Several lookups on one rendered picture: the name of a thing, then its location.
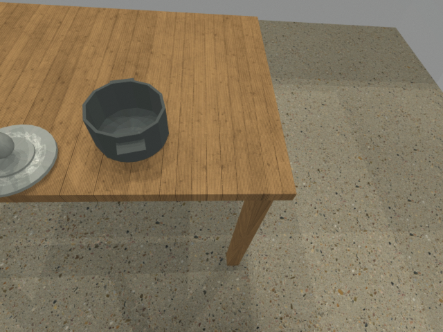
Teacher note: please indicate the lid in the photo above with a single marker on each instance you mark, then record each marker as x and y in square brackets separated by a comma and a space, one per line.
[33, 157]

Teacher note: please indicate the knob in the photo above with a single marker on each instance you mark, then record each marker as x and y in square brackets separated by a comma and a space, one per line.
[6, 145]

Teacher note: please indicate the table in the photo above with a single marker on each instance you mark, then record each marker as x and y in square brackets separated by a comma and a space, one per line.
[225, 140]

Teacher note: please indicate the pot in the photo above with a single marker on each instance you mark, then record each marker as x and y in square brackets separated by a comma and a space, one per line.
[126, 119]

